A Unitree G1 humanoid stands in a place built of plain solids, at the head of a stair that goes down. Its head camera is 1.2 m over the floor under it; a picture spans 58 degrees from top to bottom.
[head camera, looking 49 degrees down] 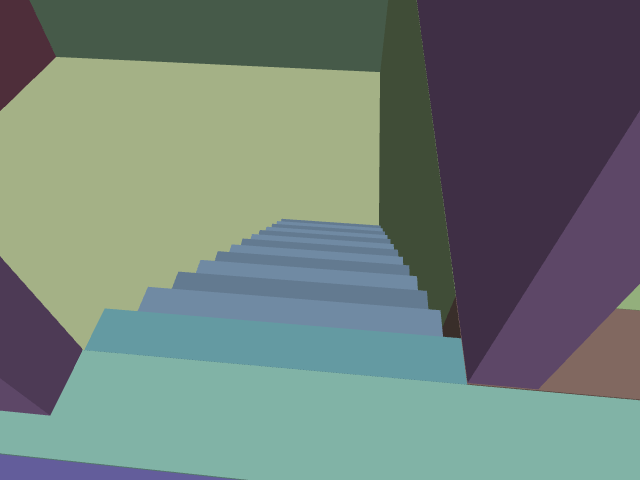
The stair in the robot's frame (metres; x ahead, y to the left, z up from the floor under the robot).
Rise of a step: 0.20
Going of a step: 0.22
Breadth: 1.13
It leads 5 degrees to the right of straight ahead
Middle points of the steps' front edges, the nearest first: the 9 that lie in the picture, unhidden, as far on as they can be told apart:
0.70 0.13 0.00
0.92 0.11 -0.20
1.14 0.09 -0.40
1.37 0.07 -0.59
1.59 0.05 -0.79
1.82 0.02 -0.99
2.04 0.00 -1.19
2.26 -0.02 -1.39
2.49 -0.04 -1.59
